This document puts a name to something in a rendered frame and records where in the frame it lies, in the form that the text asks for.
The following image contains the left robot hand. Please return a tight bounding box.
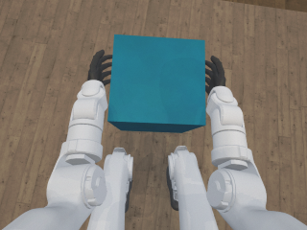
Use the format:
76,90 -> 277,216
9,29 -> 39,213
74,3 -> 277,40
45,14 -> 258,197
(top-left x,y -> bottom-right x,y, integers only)
87,50 -> 113,86

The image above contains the robot right forearm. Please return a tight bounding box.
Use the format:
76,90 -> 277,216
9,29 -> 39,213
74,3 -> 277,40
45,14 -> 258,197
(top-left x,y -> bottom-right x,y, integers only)
205,86 -> 267,201

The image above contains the robot right foot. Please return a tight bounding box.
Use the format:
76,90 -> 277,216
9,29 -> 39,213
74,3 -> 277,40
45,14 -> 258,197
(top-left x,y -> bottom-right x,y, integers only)
166,166 -> 179,211

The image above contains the right robot hand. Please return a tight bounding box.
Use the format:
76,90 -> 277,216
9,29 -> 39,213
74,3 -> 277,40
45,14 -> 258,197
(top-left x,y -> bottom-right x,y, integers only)
205,56 -> 226,96

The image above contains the left robot upper arm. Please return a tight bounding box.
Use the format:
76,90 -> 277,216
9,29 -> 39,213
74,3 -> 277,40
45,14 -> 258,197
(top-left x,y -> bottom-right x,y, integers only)
2,163 -> 107,230

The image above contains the right robot upper arm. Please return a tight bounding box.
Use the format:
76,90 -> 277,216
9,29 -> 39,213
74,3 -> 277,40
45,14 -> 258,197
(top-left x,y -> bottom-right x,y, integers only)
206,168 -> 307,230

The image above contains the robot left forearm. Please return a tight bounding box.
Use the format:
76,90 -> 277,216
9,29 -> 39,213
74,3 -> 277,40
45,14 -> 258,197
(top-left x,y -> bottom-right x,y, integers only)
46,80 -> 108,201

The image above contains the robot right shin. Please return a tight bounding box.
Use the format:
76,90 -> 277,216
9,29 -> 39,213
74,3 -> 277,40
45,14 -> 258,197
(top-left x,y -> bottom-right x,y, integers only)
171,146 -> 198,200

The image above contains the carton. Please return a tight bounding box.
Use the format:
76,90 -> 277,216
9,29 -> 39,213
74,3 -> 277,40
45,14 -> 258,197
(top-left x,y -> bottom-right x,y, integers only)
107,34 -> 206,133

